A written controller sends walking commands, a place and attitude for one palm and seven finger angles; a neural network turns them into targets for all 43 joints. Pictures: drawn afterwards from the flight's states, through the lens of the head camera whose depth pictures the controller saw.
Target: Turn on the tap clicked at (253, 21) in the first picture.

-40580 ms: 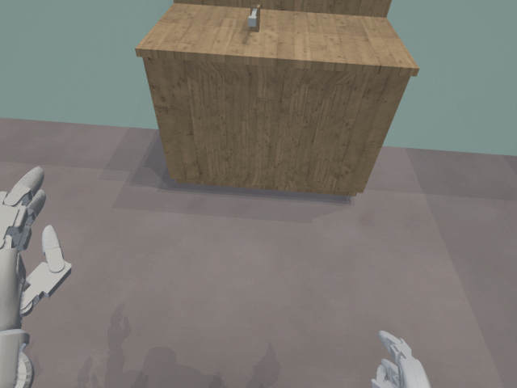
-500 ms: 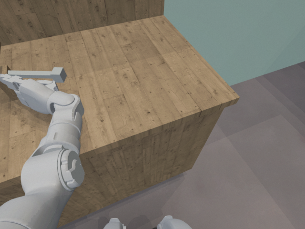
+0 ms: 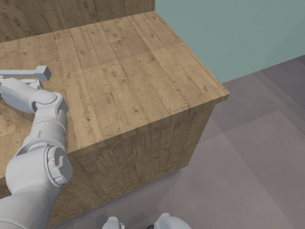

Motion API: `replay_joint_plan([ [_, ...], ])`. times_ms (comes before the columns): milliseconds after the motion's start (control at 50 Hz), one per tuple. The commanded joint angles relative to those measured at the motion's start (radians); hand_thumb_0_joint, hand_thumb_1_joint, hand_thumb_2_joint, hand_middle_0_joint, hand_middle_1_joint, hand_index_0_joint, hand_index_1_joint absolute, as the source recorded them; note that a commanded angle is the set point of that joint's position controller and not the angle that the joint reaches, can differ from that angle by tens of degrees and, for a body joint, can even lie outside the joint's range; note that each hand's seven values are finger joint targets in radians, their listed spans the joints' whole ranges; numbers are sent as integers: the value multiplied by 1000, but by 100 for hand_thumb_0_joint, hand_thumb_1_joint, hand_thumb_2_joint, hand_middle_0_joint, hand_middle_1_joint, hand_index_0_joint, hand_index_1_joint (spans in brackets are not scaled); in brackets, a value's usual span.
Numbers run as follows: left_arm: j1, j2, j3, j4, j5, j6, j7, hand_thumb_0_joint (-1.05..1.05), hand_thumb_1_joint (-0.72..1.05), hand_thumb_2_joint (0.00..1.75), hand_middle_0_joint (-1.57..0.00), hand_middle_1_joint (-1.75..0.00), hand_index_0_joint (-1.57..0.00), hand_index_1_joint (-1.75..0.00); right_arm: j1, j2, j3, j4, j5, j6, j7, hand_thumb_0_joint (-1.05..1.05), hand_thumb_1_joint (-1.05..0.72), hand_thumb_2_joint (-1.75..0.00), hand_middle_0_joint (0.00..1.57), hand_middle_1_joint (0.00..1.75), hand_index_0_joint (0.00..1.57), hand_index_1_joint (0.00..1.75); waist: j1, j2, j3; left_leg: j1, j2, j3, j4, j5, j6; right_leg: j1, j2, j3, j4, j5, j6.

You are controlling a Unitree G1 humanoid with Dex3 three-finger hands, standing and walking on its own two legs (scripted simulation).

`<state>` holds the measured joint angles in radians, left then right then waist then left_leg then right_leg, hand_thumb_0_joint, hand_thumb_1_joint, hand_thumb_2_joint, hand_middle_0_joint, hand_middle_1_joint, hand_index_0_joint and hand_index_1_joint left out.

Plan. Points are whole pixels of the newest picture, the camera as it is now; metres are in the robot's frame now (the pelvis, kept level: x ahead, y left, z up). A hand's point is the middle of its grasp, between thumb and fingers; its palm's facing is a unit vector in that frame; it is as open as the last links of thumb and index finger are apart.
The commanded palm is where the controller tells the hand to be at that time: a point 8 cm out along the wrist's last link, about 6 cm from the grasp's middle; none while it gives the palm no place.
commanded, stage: push the lever round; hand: left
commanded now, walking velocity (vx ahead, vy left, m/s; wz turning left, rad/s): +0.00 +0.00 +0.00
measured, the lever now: (43, 73) +0.51 +0.24 +0.14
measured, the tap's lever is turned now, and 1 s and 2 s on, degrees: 67 67 67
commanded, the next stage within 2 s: none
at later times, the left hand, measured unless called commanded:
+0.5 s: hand (37, 83) +0.49 +0.25 +0.12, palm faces +0.85 -0.51 -0.14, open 8.5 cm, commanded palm +0.49 +0.28 +0.12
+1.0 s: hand (36, 84) +0.48 +0.25 +0.12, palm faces +0.83 -0.54 -0.14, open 8.5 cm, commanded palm +0.49 +0.28 +0.12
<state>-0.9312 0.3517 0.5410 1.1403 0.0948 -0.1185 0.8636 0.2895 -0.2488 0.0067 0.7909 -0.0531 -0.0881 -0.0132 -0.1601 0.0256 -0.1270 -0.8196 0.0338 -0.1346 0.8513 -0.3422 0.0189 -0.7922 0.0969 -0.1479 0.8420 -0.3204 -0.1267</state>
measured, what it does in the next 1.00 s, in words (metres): stands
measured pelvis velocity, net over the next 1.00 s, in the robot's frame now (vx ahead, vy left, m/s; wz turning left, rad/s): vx -0.03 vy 0.01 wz -0.01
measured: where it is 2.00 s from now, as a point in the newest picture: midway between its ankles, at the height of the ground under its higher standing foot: outside the picture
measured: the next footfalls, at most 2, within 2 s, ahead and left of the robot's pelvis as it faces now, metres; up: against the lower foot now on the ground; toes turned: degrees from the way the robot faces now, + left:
none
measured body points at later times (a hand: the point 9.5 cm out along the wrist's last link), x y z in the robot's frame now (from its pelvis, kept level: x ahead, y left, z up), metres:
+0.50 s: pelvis -0.02 -0.01 -0.01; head +0.05 -0.02 +0.44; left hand +0.44 +0.28 +0.13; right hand +0.01 -0.28 -0.14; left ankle +0.07 +0.20 -0.68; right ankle +0.06 -0.01 -0.68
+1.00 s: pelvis -0.03 +0.01 -0.01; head +0.03 +0.01 +0.44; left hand +0.44 +0.28 +0.13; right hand -0.03 -0.25 -0.14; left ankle +0.07 +0.20 -0.68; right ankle +0.06 -0.01 -0.68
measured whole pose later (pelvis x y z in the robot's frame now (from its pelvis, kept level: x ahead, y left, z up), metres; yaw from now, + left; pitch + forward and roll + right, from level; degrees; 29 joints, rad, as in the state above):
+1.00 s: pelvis -0.03 +0.01 -0.01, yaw -1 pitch +15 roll +1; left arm -1.04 0.44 0.55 1.27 0.12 -0.08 0.85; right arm 0.34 -0.25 0.01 0.81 -0.06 -0.12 0.01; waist -0.21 0.02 -0.13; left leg -0.91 0.05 -0.11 0.90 -0.37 0.00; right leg -0.87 0.09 -0.15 0.86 -0.28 -0.10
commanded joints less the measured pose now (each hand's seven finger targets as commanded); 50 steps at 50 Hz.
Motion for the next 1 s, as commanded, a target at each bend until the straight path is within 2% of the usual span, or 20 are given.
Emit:
replay_joint_plan([
  [0,-590,352,-75,-263,65,-58,-82,0,90,90,-15,-15,-15,-15,57,-150,-51,-76,5,-26,-14,0,-90,-90,20,30,20,30,-34,17,-380,-65,-18,65,-7,-44,7,430,-202,393,-270,19,191],
  [60,-611,375,-69,-282,67,-56,-85,0,90,90,-15,-15,-15,-15,70,-151,-51,-79,5,-27,-10,0,-90,-90,20,30,20,30,-33,22,-412,-78,-16,61,2,-41,2,463,-218,414,-260,67,197],
  [100,-621,372,-66,-276,73,-57,-86,0,90,90,-15,-15,-15,-15,80,-151,-53,-73,4,-27,-7,0,-90,-90,20,30,20,30,-34,38,-415,-69,-17,62,-2,-32,5,454,-207,389,-248,86,190],
  [140,-617,374,-70,-257,78,-52,-87,0,90,90,-15,-15,-15,-15,86,-152,-51,-77,3,-31,-2,0,-90,-90,20,30,20,30,-38,31,-410,-78,-17,63,3,-42,4,437,-208,395,-252,43,192],
  [180,-622,383,-69,-263,76,-48,-86,0,90,90,-15,-15,-15,-15,77,-154,-51,-80,4,-34,-1,0,-90,-90,20,30,20,30,-35,32,-406,-106,-12,59,19,-59,-4,447,-229,438,-268,7,198],
  [240,-641,415,-56,-270,79,-49,-85,0,90,90,-15,-15,-15,-15,88,-158,-54,-74,5,-32,0,0,-90,-90,20,30,20,30,-38,39,-441,-118,-10,59,24,-55,-3,464,-228,433,-256,19,196],
  [260,-647,391,-79,-264,81,-46,-88,0,90,90,-15,-15,-15,-15,88,-155,-53,-75,6,-33,1,0,-90,-90,20,30,20,30,-43,48,-421,-113,-8,60,19,-57,-3,448,-225,429,-259,5,194],
  [300,-637,399,-67,-234,78,-40,-86,0,90,90,-15,-15,-15,-15,90,-158,-53,-66,5,-35,3,0,-90,-90,20,30,20,30,-43,39,-407,-118,-4,58,23,-65,-3,430,-224,428,-267,-32,191],
  [360,-666,411,-75,-252,80,-42,-84,0,90,90,-15,-15,-15,-15,97,-160,-54,-66,6,-39,4,0,-90,-90,20,30,20,30,-47,63,-435,-110,-2,63,25,-67,-4,428,-223,432,-271,-67,191],
  [380,-659,406,-74,-240,77,-39,-82,0,90,90,-15,-15,-15,-15,93,-159,-52,-67,6,-41,5,0,-90,-90,20,30,20,30,-47,54,-419,-122,2,60,29,-72,-7,428,-228,444,-279,-86,193],
  [420,-676,415,-77,-236,83,-43,-82,0,90,90,-15,-15,-15,-15,109,-162,-53,-58,5,-42,6,0,-90,-90,20,30,20,30,-52,75,-431,-103,2,62,20,-64,-2,413,-215,419,-266,-79,183],
  [480,-663,432,-60,-213,80,-33,-76,0,90,90,-15,-15,-15,-15,100,-164,-51,-59,3,-44,9,0,-90,-90,20,30,20,30,-48,46,-415,-156,8,55,40,-82,-14,441,-241,467,-283,-104,196],
  [500,-681,454,-46,-222,85,-40,-74,0,90,90,-15,-15,-15,-15,109,-166,-53,-49,1,-41,9,0,-90,-90,20,30,20,30,-45,60,-430,-146,7,56,35,-74,-9,442,-230,444,-276,-92,187],
  [600,-692,444,-53,-196,100,-46,-67,0,90,90,-15,-15,-15,-15,123,-165,-53,-48,-3,-48,17,0,-90,-90,20,30,20,30,-53,68,-415,-124,8,58,29,-75,-5,397,-212,420,-272,-129,179],
  [660,-689,452,-60,-187,101,-42,-67,0,90,90,-15,-15,-15,-15,120,-167,-52,-51,1,-48,16,0,-90,-90,20,30,20,30,-54,48,-408,-144,8,64,37,-93,-6,389,-217,435,-291,-203,184],
  [720,-701,470,-53,-186,103,-45,-61,0,90,90,-15,-15,-15,-15,127,-168,-52,-48,0,-47,15,0,-90,-90,20,30,20,30,-55,73,-419,-126,8,67,30,-90,-3,377,-206,417,-282,-209,178],
  [800,-699,450,-57,-160,104,-48,-55,0,90,90,-15,-15,-15,-15,131,-165,-52,-41,-3,-50,18,0,-90,-90,20,30,20,30,-56,81,-396,-96,6,72,18,-93,0,331,-183,376,-278,-237,168],
  [880,-709,435,-76,-169,101,-50,-50,0,90,90,-15,-15,-15,-15,126,-166,-47,-53,-2,-55,15,0,-90,-90,20,30,20,30,-58,82,-399,-84,3,80,17,-106,0,309,-179,384,-283,-283,168],
  [900,-707,436,-70,-158,102,-52,-49,0,90,90,-15,-15,-15,-15,130,-164,-48,-44,-2,-52,14,0,-90,-90,20,30,20,30,-58,84,-390,-72,3,78,11,-103,4,297,-168,360,-278,-276,162],
  [980,-707,425,-80,-169,93,-55,-44,0,90,90,-15,-15,-15,-15,126,-163,-46,-52,-1,-59,12,0,-90,-90,20,30,20,30,-58,78,-395,-62,0,85,6,-111,4,288,-161,355,-278,-298,164],
])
